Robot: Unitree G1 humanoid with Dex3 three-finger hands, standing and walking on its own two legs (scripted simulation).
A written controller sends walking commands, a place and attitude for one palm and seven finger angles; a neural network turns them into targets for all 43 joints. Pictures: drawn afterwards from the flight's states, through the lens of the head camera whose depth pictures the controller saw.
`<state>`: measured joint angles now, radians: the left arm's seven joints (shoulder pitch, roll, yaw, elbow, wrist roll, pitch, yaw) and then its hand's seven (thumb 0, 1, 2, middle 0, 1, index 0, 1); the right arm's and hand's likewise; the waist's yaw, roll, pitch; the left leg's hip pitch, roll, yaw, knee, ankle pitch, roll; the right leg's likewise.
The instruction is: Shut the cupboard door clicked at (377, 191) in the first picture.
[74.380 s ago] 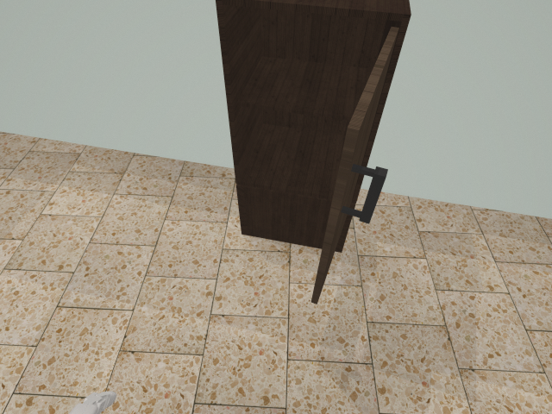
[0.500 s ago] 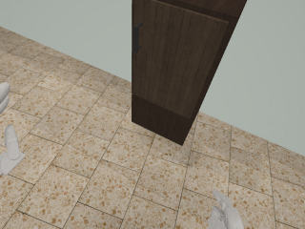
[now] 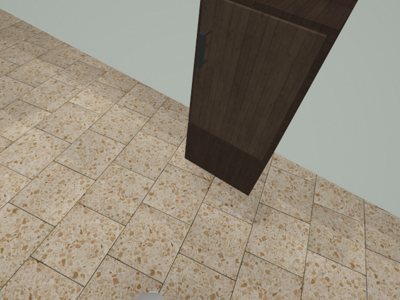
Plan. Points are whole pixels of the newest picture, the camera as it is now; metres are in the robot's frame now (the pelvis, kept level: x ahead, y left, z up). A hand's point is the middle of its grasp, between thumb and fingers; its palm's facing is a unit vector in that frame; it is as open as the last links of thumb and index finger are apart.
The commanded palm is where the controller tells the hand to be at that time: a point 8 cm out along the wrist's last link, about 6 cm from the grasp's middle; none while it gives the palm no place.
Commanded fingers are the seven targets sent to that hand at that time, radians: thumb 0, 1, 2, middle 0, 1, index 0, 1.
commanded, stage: let the arm hang, fingers relaxed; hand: left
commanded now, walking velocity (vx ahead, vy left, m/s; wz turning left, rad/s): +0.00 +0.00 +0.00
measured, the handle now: (203, 49) +0.93 +0.04 +0.02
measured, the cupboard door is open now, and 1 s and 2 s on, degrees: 0 0 0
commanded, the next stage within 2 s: look to check the result in 0.66 s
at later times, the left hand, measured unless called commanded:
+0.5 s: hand out of the picture -0.02 +0.18 -0.17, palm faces -0.01 -0.99 -0.17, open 7.4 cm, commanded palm none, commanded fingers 0.00 0.90 0.90 -0.20 -0.30 -0.20 -0.30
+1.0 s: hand out of the picture -0.03 +0.18 -0.16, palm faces -0.01 -0.98 -0.20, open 7.4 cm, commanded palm none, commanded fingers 0.00 0.90 0.90 -0.20 -0.30 -0.20 -0.30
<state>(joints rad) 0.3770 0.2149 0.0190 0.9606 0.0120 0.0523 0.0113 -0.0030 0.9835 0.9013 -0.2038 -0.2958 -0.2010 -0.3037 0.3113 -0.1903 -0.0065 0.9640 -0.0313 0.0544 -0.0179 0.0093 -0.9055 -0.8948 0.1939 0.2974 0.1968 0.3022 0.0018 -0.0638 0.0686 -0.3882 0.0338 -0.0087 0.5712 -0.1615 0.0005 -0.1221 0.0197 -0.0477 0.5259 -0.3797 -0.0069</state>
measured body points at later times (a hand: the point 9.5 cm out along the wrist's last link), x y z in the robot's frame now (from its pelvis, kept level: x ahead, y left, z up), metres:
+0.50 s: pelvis +0.00 +0.01 +0.01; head -0.01 +0.02 +0.46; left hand -0.01 +0.23 -0.15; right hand -0.01 -0.21 -0.15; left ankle +0.09 +0.12 -0.73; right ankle -0.06 -0.12 -0.73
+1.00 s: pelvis +0.01 +0.01 +0.01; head +0.02 +0.00 +0.46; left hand -0.02 +0.23 -0.15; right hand +0.00 -0.22 -0.15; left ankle +0.09 +0.12 -0.73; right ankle -0.06 -0.12 -0.73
